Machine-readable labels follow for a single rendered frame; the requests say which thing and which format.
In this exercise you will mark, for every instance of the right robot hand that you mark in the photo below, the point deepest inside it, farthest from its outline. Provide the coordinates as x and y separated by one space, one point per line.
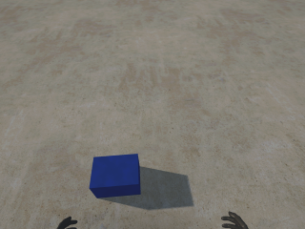
234 218

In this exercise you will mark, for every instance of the left robot hand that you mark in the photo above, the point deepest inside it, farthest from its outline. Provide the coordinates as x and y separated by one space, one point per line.
67 222

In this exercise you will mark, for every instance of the carton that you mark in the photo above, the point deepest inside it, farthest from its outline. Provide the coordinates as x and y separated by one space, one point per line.
115 176

